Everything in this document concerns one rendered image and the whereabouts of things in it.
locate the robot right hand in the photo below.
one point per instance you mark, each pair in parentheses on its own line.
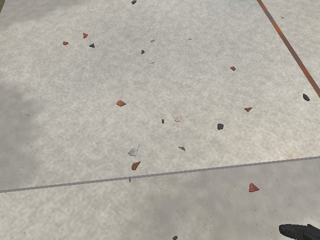
(300,232)

